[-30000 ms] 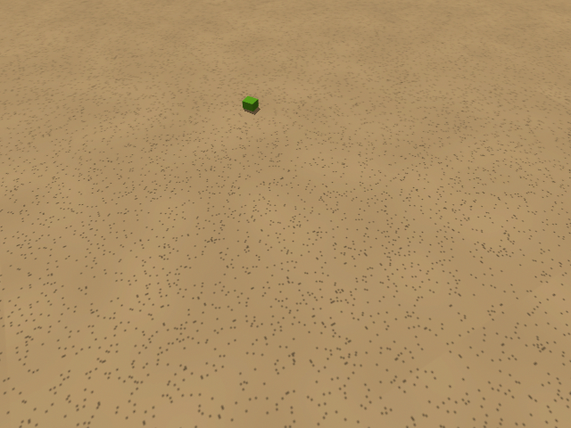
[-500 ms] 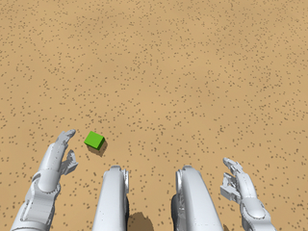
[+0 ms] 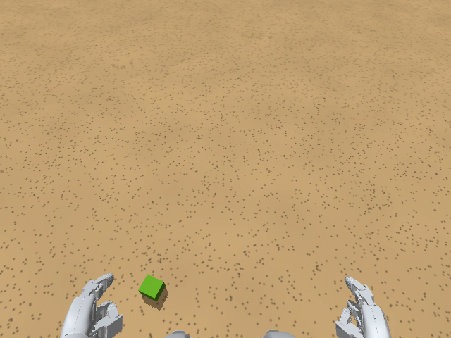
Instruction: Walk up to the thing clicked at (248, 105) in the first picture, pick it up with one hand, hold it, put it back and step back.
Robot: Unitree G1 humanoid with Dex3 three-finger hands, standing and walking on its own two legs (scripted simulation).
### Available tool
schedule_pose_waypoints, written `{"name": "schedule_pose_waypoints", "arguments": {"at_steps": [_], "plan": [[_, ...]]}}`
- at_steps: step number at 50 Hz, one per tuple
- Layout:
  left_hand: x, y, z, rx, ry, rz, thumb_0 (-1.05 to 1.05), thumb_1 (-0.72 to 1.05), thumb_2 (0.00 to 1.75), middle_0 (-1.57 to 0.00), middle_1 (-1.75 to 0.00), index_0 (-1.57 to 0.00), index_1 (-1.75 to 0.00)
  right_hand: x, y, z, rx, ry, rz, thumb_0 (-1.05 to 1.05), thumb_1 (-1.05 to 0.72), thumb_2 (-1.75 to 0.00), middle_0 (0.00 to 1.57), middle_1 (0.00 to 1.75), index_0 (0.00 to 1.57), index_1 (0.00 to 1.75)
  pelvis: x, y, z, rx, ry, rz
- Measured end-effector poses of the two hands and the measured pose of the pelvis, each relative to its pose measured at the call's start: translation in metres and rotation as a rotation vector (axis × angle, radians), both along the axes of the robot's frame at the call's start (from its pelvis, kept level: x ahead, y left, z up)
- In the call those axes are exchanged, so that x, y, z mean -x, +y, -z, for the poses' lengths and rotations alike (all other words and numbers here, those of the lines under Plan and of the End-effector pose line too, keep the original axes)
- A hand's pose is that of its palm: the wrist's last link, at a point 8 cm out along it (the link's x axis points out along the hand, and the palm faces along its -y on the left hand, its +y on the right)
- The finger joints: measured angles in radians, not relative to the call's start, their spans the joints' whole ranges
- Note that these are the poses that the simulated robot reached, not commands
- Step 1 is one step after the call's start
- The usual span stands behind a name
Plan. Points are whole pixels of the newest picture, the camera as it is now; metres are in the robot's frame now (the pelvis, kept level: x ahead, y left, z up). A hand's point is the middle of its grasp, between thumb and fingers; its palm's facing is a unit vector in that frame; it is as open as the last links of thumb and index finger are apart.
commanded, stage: home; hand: left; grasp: from above
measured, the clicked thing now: (152, 287) +0.42 +0.27 -0.68
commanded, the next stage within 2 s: none
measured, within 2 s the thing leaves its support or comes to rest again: neither
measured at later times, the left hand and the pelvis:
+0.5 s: hand out of the picture +0.15 +0.18 -0.04, palm faces +0.06 -0.98 -0.20, open 7.4 cm; pelvis -0.01 +0.00 +0.01, yaw +1 degrees
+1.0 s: hand (111, 335) +0.16 +0.19 -0.04, palm faces +0.05 -0.98 -0.21, open 7.4 cm; pelvis -0.01 +0.00 +0.01, yaw +0 degrees
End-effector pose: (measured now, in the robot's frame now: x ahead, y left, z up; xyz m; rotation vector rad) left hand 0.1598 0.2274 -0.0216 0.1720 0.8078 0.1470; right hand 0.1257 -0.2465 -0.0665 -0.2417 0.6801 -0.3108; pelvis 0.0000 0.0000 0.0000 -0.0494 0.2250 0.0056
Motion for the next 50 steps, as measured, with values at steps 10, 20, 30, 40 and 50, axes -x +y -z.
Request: {"name": "schedule_pose_waypoints", "arguments": {"at_steps": [10, 20, 30, 40, 50], "plan": [[0.019, 0.004, -0.013, 0.008, 0.014, -0.013, 0.01, 0.91, 0.90, -0.20, -0.30, -0.20, -0.30, -0.030, 0.006, -0.022, 0.006, -0.121, -0.060, 0.01, -0.91, -0.90, 0.21, 0.30, 0.20, 0.30, -0.003, 0.000, -0.009, -0.009, -0.047, -0.010], [0.024, 0.005, -0.008, 0.017, 0.011, -0.008, 0.01, 0.91, 0.90, -0.20, -0.30, -0.20, -0.30, -0.033, 0.011, -0.025, 0.019, -0.137, -0.095, 0.02, -0.90, -0.90, 0.21, 0.30, 0.20, 0.30, 0.003, 0.001, -0.008, -0.007, -0.067, -0.014], [0.025, 0.008, -0.011, 0.008, 0.003, 0.005, 0.01, 0.91, 0.90, -0.20, -0.30, -0.20, -0.30, -0.014, 0.013, -0.017, 0.010, -0.093, -0.076, 0.02, -0.90, -0.90, 0.21, 0.30, 0.20, 0.30, 0.008, 0.004, -0.008, -0.005, -0.070, -0.008], [0.025, 0.008, -0.010, 0.010, 0.007, 0.010, 0.01, 0.91, 0.90, -0.20, -0.30, -0.20, -0.30, -0.006, 0.013, -0.013, 0.006, -0.076, -0.058, 0.02, -0.90, -0.90, 0.21, 0.30, 0.20, 0.30, 0.008, 0.005, -0.007, -0.004, -0.064, -0.003], [0.021, 0.007, -0.011, 0.003, 0.000, 0.014, 0.01, 0.91, 0.90, -0.20, -0.30, -0.20, -0.30, -0.014, 0.012, -0.014, 0.009, -0.092, -0.063, 0.02, -0.90, -0.90, 0.21, 0.30, 0.20, 0.30, 0.005, 0.004, -0.006, -0.005, -0.061, -0.002]]}}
